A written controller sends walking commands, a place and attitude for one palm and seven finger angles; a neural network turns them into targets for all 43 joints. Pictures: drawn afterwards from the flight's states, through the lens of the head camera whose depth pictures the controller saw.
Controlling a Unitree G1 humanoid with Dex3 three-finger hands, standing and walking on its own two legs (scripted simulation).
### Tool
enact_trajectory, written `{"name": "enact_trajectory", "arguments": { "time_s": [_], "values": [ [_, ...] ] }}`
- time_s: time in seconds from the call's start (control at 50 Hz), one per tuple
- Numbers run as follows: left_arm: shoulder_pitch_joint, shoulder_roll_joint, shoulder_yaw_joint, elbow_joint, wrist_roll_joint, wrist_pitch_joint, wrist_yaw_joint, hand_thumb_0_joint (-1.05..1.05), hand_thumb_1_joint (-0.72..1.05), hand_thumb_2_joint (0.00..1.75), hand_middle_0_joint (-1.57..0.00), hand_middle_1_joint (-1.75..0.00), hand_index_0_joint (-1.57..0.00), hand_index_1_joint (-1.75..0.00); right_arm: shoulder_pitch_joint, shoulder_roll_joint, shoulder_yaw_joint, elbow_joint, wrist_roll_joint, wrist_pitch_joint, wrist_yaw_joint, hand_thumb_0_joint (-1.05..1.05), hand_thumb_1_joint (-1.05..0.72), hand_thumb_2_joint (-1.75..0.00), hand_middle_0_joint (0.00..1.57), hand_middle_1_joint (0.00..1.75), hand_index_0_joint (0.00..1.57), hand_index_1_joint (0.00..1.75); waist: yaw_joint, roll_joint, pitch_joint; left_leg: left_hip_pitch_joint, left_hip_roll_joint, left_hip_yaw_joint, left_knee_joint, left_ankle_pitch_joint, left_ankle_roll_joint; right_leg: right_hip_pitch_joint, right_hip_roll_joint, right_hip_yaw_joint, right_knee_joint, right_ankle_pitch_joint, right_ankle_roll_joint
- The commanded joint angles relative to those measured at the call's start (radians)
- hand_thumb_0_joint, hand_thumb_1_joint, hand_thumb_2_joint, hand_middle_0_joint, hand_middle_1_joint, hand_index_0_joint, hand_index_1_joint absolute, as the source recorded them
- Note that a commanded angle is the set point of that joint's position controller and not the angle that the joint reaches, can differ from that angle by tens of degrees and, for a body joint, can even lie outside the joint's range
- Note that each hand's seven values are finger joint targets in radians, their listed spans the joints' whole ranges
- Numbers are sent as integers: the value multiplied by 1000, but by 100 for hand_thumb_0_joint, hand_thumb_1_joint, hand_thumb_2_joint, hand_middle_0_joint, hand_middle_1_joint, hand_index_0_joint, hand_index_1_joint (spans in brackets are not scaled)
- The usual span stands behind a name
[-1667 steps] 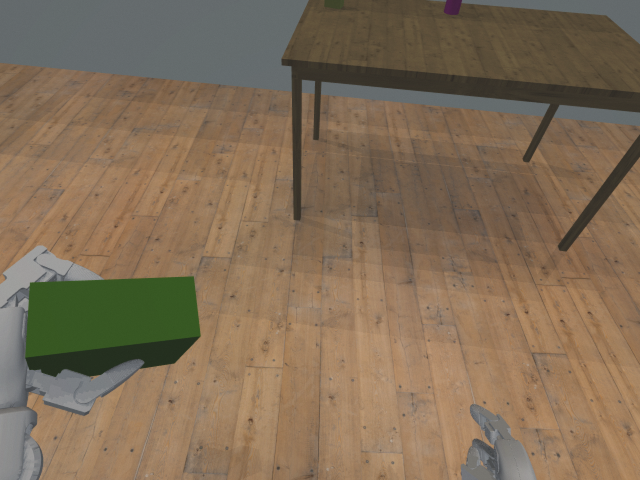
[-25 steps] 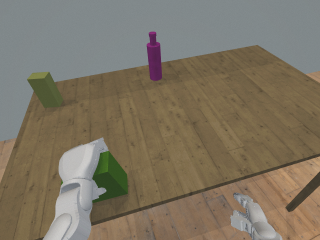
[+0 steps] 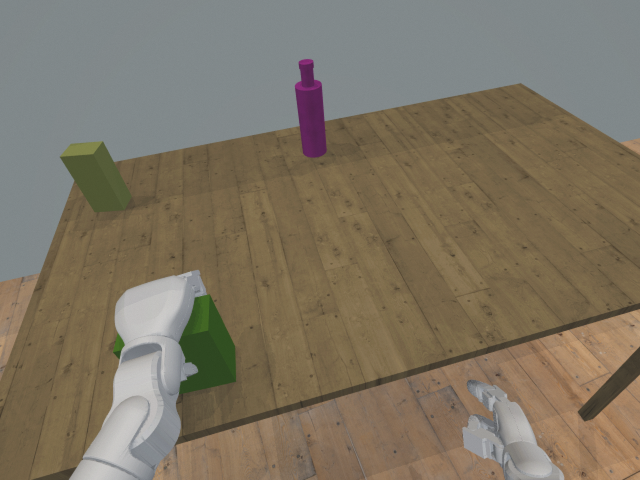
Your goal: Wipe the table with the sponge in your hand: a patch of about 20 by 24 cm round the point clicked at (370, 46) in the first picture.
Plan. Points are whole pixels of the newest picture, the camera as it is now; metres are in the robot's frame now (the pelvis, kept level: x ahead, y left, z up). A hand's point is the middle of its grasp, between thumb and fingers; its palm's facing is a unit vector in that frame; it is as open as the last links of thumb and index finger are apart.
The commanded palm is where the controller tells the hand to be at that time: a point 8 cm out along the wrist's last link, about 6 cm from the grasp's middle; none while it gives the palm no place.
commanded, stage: wipe forward along the middle lane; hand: left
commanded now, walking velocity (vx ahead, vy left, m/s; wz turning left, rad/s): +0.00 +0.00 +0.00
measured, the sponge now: (187, 357) +0.26 +0.24 +0.00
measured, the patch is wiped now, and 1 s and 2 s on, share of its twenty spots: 0.95 0.95 0.95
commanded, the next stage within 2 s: slide back across to the first lane in 1.26 s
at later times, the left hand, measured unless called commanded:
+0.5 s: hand (174, 297) +0.32 +0.26 +0.06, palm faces -0.06 -0.05 -1.00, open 10.1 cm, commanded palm +0.30 +0.27 +0.10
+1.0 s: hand (171, 272) +0.36 +0.29 +0.06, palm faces -0.08 -0.03 -1.00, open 10.1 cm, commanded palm +0.34 +0.29 +0.09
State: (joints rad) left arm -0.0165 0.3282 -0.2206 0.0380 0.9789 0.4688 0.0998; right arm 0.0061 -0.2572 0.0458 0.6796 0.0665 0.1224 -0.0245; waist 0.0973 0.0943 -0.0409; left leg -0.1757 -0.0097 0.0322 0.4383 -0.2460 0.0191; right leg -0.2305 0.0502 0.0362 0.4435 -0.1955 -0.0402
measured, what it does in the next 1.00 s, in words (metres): stands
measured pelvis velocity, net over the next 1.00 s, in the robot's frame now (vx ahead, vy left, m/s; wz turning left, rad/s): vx -0.01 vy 0.00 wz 0.03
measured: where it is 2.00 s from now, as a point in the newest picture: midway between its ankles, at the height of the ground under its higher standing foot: outside the picture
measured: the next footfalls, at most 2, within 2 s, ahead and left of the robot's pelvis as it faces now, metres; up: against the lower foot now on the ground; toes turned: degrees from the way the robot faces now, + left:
none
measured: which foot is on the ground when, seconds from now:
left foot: down 0.00-1.00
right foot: down 0.00-1.00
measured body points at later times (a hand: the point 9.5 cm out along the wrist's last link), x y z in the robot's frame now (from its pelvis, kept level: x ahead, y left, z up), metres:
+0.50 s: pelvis -0.01 -0.02 +0.00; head -0.01 -0.05 +0.45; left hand +0.32 +0.26 +0.12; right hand +0.19 -0.25 -0.11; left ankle -0.01 +0.11 -0.74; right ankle +0.03 -0.10 -0.74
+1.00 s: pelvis -0.01 +0.00 -0.01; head +0.01 -0.03 +0.44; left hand +0.36 +0.28 +0.11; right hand +0.16 -0.25 -0.13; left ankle -0.01 +0.11 -0.74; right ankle +0.03 -0.10 -0.74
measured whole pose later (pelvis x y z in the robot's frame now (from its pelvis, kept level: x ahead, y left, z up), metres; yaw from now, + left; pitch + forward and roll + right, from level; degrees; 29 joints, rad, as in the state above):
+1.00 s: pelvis -0.01 +0.00 -0.01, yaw +2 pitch +7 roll +0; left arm -0.53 0.43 -0.08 0.70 1.00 0.22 0.10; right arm 0.15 -0.28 0.01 0.70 0.08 0.11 -0.08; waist 0.03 0.06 -0.09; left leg -0.39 -0.02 0.00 0.51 -0.24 0.02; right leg -0.42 0.04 0.01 0.49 -0.19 -0.04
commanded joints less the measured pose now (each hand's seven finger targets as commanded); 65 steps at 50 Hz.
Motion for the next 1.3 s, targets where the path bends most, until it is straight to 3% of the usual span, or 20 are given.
{"name": "enact_trajectory", "arguments": {
  "time_s": [0.0,0.04,0.08,0.14,0.2,0.24,0.3,0.34,0.38,0.44,0.5,0.54,0.62,0.74,0.8,0.84,1.02,1.04,1.14,1.28],
  "values": [
    [-243,178,109,41,22,13,28,0,10,130,-120,-160,-120,-160,-216,-106,-34,-165,6,-57,-23,0,-90,-90,20,30,20,30,0,-190,-89,-25,-26,-64,-43,73,21,37,-18,117,-120,-36,-33],
    [-280,224,151,58,27,4,27,0,10,130,-120,-160,-120,-160,-207,-112,-37,-159,3,-59,-29,0,-90,-90,20,30,20,30,3,-181,-113,-16,-30,-67,-41,68,22,37,-15,128,-121,-45,-37],
    [-302,173,102,104,27,-2,18,0,10,130,-120,-160,-120,-160,-196,-104,-35,-165,8,-63,-34,0,-90,-90,20,30,20,30,-4,-186,-108,-26,-31,-58,-36,68,24,29,-20,103,-114,-36,-31],
    [-351,238,150,175,30,-21,8,0,10,130,-120,-160,-120,-160,-172,-119,-38,-149,6,-65,-42,0,-90,-90,20,30,20,30,-11,-188,-111,-44,-36,-56,-29,41,22,22,-20,128,-124,-61,-32],
    [-384,199,108,244,32,-42,-3,0,10,130,-120,-160,-120,-160,-155,-117,-37,-153,10,-69,-49,0,-90,-90,20,30,20,30,-21,-187,-100,-65,-37,-47,-21,27,21,-1,-26,107,-118,-72,-26],
    [-400,250,154,276,35,-61,-4,0,10,130,-120,-160,-120,-160,-139,-126,-41,-148,8,-69,-50,0,-90,-90,20,30,20,30,-17,-175,-109,-76,-38,-54,-21,17,20,-6,-24,124,-119,-83,-32],
    [-457,231,127,305,35,-88,-8,0,10,130,-120,-160,-120,-160,-120,-126,-43,-152,9,-70,-56,0,-90,-90,20,30,20,30,-29,-174,-123,-96,-38,-42,-10,15,22,-6,-33,111,-109,-64,-24],
    [-475,297,184,328,40,-106,-6,0,10,130,-120,-160,-120,-160,-107,-134,-48,-148,7,-71,-59,0,-90,-90,20,30,20,30,-24,-179,-124,-108,-39,-49,-9,-4,22,-15,-31,129,-117,-104,-29],
    [-518,266,150,362,43,-122,-5,0,10,130,-120,-160,-120,-160,-89,-131,-51,-148,9,-73,-63,0,-90,-90,20,30,20,30,-37,-196,-123,-121,-38,-39,-2,-12,25,-25,-37,114,-115,-112,-22],
    [-543,335,210,399,45,-144,0,0,10,130,-120,-160,-120,-160,-72,-143,-57,-141,8,-74,-65,0,-90,-90,20,30,20,30,-32,-199,-143,-138,-37,-47,-2,-23,25,-26,-37,128,-115,-132,-24],
    [-599,296,167,438,41,-162,6,0,10,130,-120,-160,-120,-160,-50,-140,-61,-139,12,-73,-68,0,-90,-90,20,30,20,30,-49,-187,-142,-159,-32,-36,2,-28,26,-31,-45,102,-105,-115,-16],
    [-597,353,218,448,37,-170,9,0,10,130,-120,-160,-120,-160,-45,-149,-62,-138,13,-71,-69,0,-90,-90,20,30,20,30,-38,-181,-180,-161,-33,-44,0,-22,25,-18,-40,112,-98,-107,-21],
    [-631,320,180,504,47,-184,16,0,10,130,-120,-160,-120,-160,-13,-148,-65,-131,15,-68,-68,0,-90,-90,20,30,20,30,-54,-170,-177,-185,-29,-35,4,-21,26,-31,-44,84,-86,-84,-15],
    [-678,361,220,548,49,-207,28,0,10,130,-120,-160,-120,-160,20,-156,-72,-122,16,-62,-66,0,-90,-90,20,30,20,30,-62,-191,-215,-196,-23,-39,9,12,29,-21,-39,75,-65,-12,-16],
    [-712,312,172,570,51,-216,34,0,10,130,-120,-160,-120,-160,31,-153,-72,-122,18,-61,-64,0,-90,-90,20,30,20,30,-76,-180,-198,-198,-17,-35,10,0,30,-51,-41,53,-64,-20,-12],
    [-705,347,211,590,54,-218,40,0,10,130,-120,-160,-120,-160,32,-158,-74,-120,18,-55,-62,0,-90,-90,20,30,20,30,-65,-185,-212,-200,-18,-40,9,18,30,-45,-36,53,-57,-1,-17],
    [-800,317,168,663,79,-229,62,0,10,130,-120,-160,-120,-160,64,-153,-76,-109,17,-41,-59,0,-90,-90,20,30,20,30,-84,-161,-238,-198,-12,-34,21,42,26,-72,-39,23,-35,40,-16],
    [-793,344,204,664,77,-231,66,0,10,130,-120,-160,-120,-160,66,-155,-79,-109,16,-40,-58,0,-90,-90,20,30,20,30,-77,-168,-257,-193,-10,-41,20,60,27,-64,-35,21,-30,54,-20],
    [-902,346,181,718,90,-229,72,0,10,130,-120,-160,-120,-160,73,-156,-74,-101,18,-32,-59,0,-90,-90,20,30,20,30,-101,-153,-213,-205,-4,-50,17,18,25,-128,-33,3,-31,-13,-19],
    [-1013,366,160,799,111,-241,80,0,10,130,-120,-160,-120,-160,120,-158,-74,-87,15,-32,-67,0,-90,-90,20,30,20,30,-127,-133,-267,-212,0,-47,35,14,24,-146,-34,-4,-14,-18,-16]
  ]
}}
